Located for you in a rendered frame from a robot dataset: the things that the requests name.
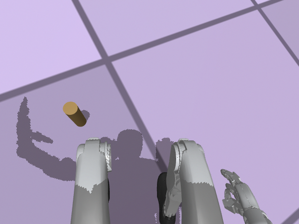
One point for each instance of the right robot arm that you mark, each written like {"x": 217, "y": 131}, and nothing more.
{"x": 255, "y": 216}

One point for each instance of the can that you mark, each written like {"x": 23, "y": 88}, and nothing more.
{"x": 73, "y": 112}

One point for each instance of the right robot hand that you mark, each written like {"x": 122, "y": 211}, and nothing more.
{"x": 244, "y": 198}

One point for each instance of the right robot foot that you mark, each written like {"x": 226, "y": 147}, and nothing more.
{"x": 161, "y": 195}

